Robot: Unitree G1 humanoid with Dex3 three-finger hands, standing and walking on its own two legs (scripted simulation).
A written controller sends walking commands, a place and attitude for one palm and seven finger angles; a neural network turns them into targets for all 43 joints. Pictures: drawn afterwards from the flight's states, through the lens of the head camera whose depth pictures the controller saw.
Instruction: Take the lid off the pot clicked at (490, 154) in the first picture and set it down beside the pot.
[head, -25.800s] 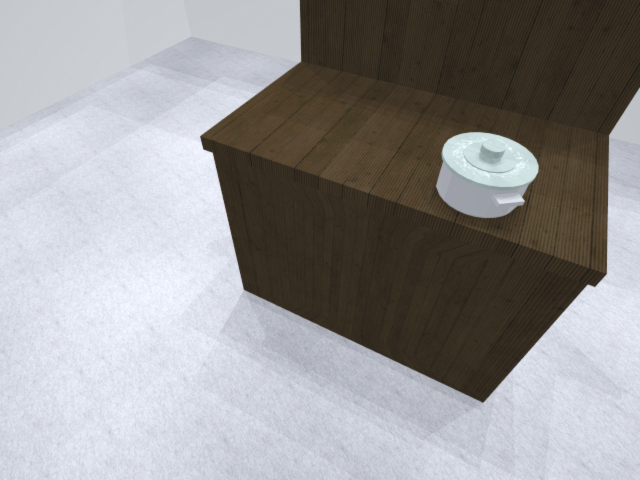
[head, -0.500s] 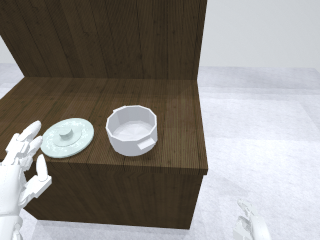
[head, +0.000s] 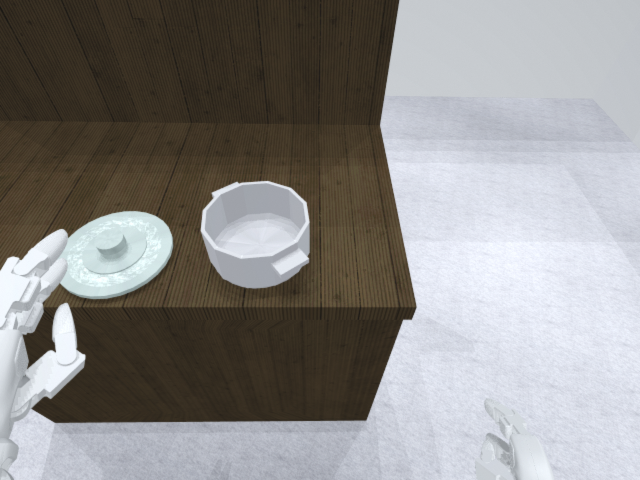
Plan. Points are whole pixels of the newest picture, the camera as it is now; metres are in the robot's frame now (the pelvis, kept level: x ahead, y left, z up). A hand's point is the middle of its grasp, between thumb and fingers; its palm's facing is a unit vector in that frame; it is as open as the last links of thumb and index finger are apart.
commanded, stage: step back with the hand held close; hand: left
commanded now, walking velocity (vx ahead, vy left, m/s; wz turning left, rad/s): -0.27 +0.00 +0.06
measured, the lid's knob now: (110, 241) +0.46 +0.39 -0.02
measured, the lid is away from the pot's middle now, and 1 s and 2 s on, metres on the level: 0.25 0.25 0.25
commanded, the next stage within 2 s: stop stepping back and stand still in 1.08 s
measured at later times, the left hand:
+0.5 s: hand (0, 440) +0.12 +0.26 +0.16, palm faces +0.36 -0.82 -0.45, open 7.4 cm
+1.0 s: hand out of the picture +0.04 +0.24 +0.18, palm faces +0.36 -0.81 -0.46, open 7.4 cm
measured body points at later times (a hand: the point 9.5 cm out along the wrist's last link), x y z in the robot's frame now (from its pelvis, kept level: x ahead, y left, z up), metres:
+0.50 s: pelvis -0.06 +0.01 -0.01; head -0.04 +0.02 +0.44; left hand +0.10 +0.30 +0.18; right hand +0.11 -0.21 -0.09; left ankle +0.06 +0.09 -0.73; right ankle -0.05 -0.15 -0.73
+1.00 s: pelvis -0.15 +0.00 -0.03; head -0.13 +0.01 +0.42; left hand +0.02 +0.28 +0.20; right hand +0.03 -0.22 -0.11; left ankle +0.05 +0.09 -0.72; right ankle -0.19 -0.11 -0.74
